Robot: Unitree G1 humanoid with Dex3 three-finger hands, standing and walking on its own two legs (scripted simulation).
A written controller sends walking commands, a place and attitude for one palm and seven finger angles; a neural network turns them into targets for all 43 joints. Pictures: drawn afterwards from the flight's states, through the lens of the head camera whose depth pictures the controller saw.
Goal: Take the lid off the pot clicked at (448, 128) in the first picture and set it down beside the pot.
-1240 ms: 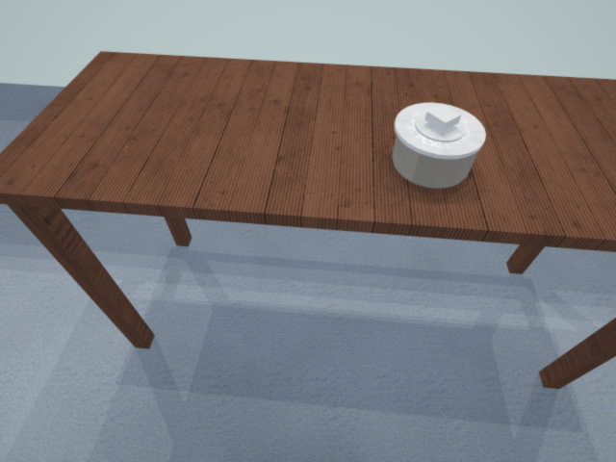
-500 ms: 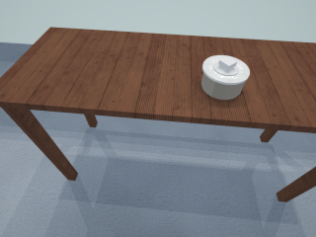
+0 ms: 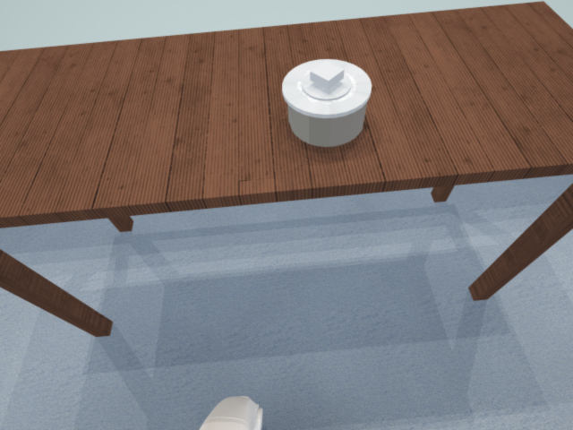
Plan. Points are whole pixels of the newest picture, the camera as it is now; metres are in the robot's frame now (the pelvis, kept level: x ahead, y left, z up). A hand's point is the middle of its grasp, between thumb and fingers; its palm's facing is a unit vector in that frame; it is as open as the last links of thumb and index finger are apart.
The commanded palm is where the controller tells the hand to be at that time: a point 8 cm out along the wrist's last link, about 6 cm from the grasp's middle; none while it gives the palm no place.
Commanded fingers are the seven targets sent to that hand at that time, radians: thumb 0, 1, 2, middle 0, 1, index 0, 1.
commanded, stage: walk to a spot facing it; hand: left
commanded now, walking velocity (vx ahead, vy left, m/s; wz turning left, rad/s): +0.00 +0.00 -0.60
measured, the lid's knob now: (326, 74) +0.65 -0.01 +0.10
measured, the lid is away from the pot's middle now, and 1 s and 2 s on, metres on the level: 0.00 0.00 0.00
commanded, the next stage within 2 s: none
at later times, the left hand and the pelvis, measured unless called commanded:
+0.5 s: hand (146, 405) +0.15 +0.27 -0.18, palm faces -0.22 -0.95 -0.23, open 7.3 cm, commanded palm none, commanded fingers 0.00 0.90 0.90 -0.20 -0.30 -0.20 -0.30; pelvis +0.01 +0.07 +0.00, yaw -17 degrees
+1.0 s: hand (232, 363) +0.22 +0.13 -0.16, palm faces -0.62 -0.75 -0.23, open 7.3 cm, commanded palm none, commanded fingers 0.00 0.90 0.90 -0.20 -0.30 -0.20 -0.30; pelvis +0.00 +0.06 -0.01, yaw -37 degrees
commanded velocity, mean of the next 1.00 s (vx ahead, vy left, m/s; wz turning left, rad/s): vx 0.00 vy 0.00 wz -0.60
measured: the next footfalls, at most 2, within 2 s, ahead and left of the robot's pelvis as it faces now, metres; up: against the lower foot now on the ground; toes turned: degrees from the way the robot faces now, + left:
left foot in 0.42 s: +0.07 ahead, +0.15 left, +0.00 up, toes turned -16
right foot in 0.94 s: -0.06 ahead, -0.04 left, +0.00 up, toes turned -39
